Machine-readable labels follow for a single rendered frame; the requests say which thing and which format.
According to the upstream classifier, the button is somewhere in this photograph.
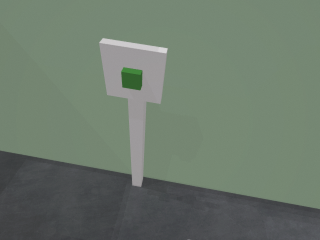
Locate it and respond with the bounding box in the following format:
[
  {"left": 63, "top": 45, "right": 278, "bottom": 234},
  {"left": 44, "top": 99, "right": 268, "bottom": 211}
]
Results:
[{"left": 121, "top": 67, "right": 143, "bottom": 91}]

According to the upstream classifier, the panel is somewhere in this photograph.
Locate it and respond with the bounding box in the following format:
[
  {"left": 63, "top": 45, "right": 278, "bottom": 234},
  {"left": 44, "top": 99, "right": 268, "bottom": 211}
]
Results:
[{"left": 99, "top": 38, "right": 168, "bottom": 187}]

